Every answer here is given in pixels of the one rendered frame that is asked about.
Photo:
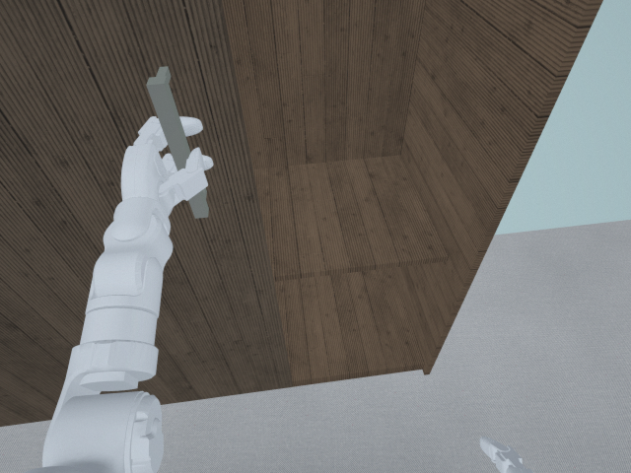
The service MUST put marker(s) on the handle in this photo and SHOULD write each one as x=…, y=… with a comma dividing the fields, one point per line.
x=164, y=104

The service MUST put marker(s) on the robot left hand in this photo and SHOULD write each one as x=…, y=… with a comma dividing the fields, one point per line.
x=145, y=174

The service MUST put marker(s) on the robot left forearm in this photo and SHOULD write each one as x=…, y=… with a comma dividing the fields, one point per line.
x=117, y=343

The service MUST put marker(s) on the robot left upper arm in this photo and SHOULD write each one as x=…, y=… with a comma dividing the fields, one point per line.
x=106, y=433

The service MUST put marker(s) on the wardrobe door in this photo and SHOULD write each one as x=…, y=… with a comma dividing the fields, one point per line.
x=73, y=96

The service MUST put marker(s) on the robot right hand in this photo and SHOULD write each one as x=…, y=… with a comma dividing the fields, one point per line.
x=505, y=458

